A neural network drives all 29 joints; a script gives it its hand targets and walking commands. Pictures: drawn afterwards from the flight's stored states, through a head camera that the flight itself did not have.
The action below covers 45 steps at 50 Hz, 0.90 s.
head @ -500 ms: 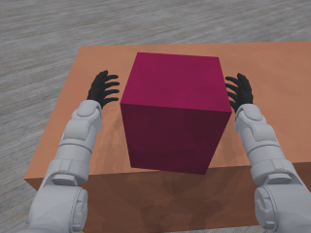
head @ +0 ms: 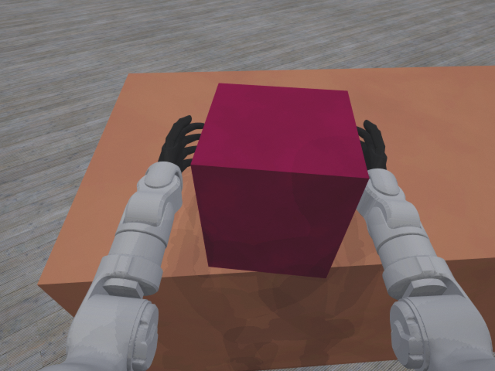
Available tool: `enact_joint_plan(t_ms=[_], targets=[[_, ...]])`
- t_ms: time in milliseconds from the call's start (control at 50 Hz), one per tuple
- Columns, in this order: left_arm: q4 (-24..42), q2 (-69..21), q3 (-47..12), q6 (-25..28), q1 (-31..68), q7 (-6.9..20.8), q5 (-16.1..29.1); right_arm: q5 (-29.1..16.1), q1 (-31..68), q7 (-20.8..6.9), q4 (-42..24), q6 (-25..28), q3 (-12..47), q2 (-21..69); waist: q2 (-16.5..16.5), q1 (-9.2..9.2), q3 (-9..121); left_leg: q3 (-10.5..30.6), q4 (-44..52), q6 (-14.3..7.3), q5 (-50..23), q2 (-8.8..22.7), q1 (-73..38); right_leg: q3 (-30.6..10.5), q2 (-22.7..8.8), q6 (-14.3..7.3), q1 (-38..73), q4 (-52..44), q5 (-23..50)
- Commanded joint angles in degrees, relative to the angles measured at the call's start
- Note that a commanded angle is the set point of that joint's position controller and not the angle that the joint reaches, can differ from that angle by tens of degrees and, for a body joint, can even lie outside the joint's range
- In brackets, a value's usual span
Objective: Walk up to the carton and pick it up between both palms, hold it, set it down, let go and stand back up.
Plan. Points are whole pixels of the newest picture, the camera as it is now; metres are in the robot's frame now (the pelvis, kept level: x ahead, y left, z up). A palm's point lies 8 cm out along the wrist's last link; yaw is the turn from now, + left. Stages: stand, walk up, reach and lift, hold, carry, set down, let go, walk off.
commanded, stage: reach and lift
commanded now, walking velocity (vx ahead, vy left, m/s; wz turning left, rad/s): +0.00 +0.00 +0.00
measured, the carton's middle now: (274, 183) +0.40 -0.05 +0.10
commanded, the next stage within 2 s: none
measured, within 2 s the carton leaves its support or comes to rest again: leaves its support in 1.22 s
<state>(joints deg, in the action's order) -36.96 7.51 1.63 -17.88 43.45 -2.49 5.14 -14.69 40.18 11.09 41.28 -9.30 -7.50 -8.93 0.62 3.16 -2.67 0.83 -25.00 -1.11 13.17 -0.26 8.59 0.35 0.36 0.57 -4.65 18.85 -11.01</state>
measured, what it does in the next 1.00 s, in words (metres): stands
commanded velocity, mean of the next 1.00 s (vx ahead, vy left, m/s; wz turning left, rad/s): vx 0.00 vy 0.00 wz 0.00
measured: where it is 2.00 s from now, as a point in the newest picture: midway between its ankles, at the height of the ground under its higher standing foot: outside the picture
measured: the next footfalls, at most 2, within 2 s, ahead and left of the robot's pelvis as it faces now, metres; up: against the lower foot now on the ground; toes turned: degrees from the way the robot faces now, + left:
none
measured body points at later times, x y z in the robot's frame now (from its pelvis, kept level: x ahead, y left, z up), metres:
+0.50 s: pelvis +0.00 +0.00 +0.00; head +0.00 +0.02 +0.45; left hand +0.43 +0.11 +0.15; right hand +0.40 -0.20 +0.13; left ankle +0.01 +0.10 -0.74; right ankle -0.01 -0.13 -0.74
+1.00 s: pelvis +0.00 +0.00 +0.00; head -0.03 +0.02 +0.45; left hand +0.41 +0.11 +0.15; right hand +0.39 -0.19 +0.15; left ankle +0.01 +0.10 -0.74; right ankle -0.01 -0.13 -0.74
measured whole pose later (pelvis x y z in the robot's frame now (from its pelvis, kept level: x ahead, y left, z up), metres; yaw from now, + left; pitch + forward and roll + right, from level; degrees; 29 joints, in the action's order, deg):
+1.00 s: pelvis +0.00 +0.00 +0.00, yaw +0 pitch -3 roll -2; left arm -37.0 1.1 8.4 -16.3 41.1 -1.7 -8.7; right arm -6.7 39.0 13.3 41.9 -8.0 -9.0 -5.0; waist 0.9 3.2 0.3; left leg 0.8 -25.0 -1.1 13.0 -0.3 8.6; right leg 0.3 0.4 0.7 -4.7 18.8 -10.8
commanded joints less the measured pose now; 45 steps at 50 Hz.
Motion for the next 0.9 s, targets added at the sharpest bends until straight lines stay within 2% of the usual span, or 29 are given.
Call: enact_joint_plan(t_ms=[0,320,440,520,560,600,640,700,880], targets=[[13.68,-1.76,1.91,1.79,28.52,-1.80,-2.64,4.47,28.09,0.97,-9.90,2.45,4.21,3.88,0.68,2.37,27.93,-1.26,2.66,2.28,-22.43,0.60,-11.57,2.27,2.37,0.92,-4.38,-1.26,21.66],[13.02,-4.56,2.65,2.41,28.51,-1.35,-4.56,5.56,28.59,0.96,-9.63,3.18,4.60,6.36,1.89,1.55,27.10,-1.57,3.37,1.91,-21.36,0.58,-11.44,2.18,2.04,0.86,-3.23,-1.43,21.83],[12.36,-7.67,2.78,2.82,28.62,-0.13,-5.71,6.96,28.91,0.12,-9.67,3.39,4.58,9.55,2.36,1.46,27.05,-1.76,3.88,1.91,-20.97,0.40,-11.66,2.35,1.81,0.77,-2.32,-1.56,22.07],[10.93,-15.60,2.38,3.00,29.73,2.49,-7.79,9.26,30.57,-1.94,-9.71,3.26,5.48,18.43,2.65,1.49,27.31,-2.03,4.74,1.92,-20.27,-0.03,-11.58,2.52,1.48,0.72,-0.49,-1.78,22.36],[8.87,-24.73,1.44,3.21,31.68,5.16,-9.74,11.47,32.89,-4.10,-10.01,3.26,7.16,28.01,2.82,1.73,27.75,-2.28,5.56,1.96,-19.62,-0.41,-11.30,2.66,1.24,0.69,1.00,-1.87,22.61],[5.96,-37.92,-1.54,3.57,33.20,9.04,-11.92,13.78,37.00,-7.03,-11.71,3.74,11.06,40.47,2.68,2.41,29.65,-2.58,6.21,2.11,-19.79,-0.81,-11.18,2.62,1.07,0.87,2.93,-1.72,24.21],[6.40,-39.93,-2.22,3.39,30.76,10.15,-12.90,13.20,37.24,-7.72,-13.19,4.36,12.42,41.17,1.66,2.84,33.85,-2.85,5.65,2.62,-23.13,-0.90,-11.58,2.43,1.65,1.43,5.23,-1.19,29.00],[7.82,-41.27,-3.92,3.76,31.08,10.51,-12.67,12.43,37.75,-8.04,-13.97,4.57,13.83,41.61,1.33,3.36,37.07,-2.77,4.59,3.05,-25.80,-0.91,-12.37,2.42,2.10,1.76,6.39,-0.72,31.59],[6.98,-43.48,-5.96,4.71,35.89,10.16,-10.88,11.84,39.67,-8.02,-9.38,3.71,12.50,42.07,1.02,3.96,31.37,-2.20,5.82,3.43,-21.27,-0.66,-12.01,2.37,2.41,1.38,4.30,-2.66,22.87]])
